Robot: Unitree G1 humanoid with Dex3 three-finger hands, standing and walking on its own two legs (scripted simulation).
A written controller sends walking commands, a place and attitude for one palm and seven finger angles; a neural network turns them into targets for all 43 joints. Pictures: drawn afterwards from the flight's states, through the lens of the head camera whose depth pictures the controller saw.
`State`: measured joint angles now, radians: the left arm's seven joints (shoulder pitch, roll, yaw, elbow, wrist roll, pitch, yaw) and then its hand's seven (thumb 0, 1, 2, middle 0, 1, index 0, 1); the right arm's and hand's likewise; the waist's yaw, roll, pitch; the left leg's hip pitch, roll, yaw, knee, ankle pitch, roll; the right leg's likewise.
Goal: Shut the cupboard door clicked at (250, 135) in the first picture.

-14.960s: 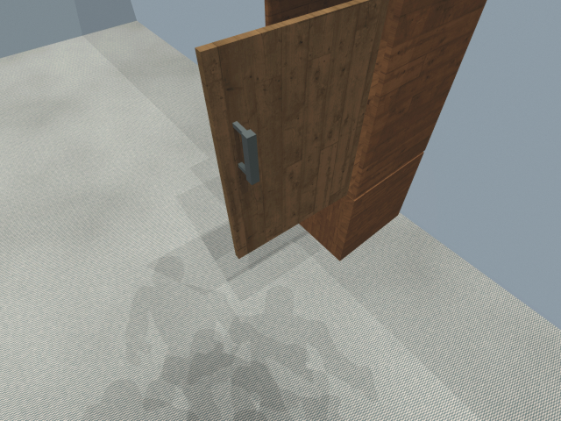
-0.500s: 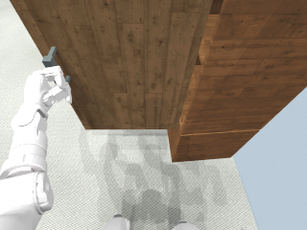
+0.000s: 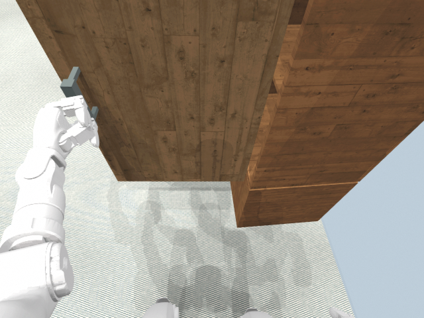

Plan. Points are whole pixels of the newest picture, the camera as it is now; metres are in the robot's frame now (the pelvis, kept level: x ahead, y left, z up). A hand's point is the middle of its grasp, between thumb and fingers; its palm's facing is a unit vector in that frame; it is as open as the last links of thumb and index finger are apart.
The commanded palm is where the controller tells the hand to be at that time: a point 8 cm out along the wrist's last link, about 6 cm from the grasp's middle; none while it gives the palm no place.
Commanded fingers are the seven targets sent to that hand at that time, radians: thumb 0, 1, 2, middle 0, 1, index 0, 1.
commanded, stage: push the door shut along its arc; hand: left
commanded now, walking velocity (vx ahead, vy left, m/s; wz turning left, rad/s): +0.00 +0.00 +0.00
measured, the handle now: (83, 100) +0.52 +0.26 +0.09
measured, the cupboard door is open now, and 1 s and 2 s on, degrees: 86 72 64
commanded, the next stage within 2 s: pull the fist back off the door in 1.40 s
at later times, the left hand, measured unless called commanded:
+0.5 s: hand (100, 108) +0.49 +0.21 +0.10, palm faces -0.11 -0.99 +0.01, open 3.2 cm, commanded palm +0.49 +0.25 +0.10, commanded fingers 0.00 0.90 0.90 -1.30 -1.50 -1.30 -1.50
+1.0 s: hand (113, 89) +0.53 +0.19 +0.11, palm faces -0.24 -0.97 +0.00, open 3.1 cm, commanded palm +0.55 +0.22 +0.10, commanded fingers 0.00 0.90 0.90 -1.30 -1.50 -1.30 -1.50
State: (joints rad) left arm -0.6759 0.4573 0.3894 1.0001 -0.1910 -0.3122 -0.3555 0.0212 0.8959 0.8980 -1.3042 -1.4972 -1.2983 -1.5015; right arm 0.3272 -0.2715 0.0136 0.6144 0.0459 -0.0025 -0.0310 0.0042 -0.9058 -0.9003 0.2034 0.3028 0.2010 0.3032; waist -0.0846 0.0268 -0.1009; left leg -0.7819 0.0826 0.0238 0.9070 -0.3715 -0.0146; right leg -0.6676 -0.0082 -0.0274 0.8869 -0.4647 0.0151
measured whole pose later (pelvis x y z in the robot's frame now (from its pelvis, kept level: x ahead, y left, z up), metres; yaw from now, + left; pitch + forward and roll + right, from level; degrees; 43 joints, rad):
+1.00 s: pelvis -0.02 +0.02 -0.03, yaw -1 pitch +24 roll -5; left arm -1.23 0.71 0.32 1.33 -0.09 -0.22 -0.51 0.02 0.90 0.90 -1.30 -1.50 -1.30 -1.50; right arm 0.40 -0.29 0.05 0.68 0.02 -0.06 -0.04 0.00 -0.90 -0.90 0.21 0.30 0.20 0.30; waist -0.22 0.05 -0.09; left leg -1.10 0.10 -0.01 1.08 -0.40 0.01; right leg -0.95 0.01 -0.05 1.01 -0.47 0.03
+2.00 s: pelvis +0.02 +0.00 -0.01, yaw -2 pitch +23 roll -3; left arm -1.05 0.49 0.42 1.18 -0.01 -0.26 -0.10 0.02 0.89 0.90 -1.30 -1.50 -1.30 -1.50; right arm 0.49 -0.25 0.00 0.63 -0.03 0.02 0.06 0.00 -0.91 -0.90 0.20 0.30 0.20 0.30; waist -0.21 0.07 -0.12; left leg -0.95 0.11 0.01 0.96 -0.41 -0.02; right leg -0.82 0.02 -0.03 0.90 -0.47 0.02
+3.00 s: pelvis +0.01 +0.00 +0.02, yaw +0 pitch +7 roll -1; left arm -0.35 0.31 0.27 0.54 -0.25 -0.19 -0.23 0.02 0.90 0.90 -1.29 -1.48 -1.28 -1.48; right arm 0.31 -0.27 0.00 0.62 0.07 -0.01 -0.05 0.01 -0.91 -0.90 0.20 0.30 0.20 0.30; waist -0.04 0.06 -0.10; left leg -0.53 0.07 0.04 0.74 -0.33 -0.02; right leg -0.43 -0.01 -0.02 0.72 -0.42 0.02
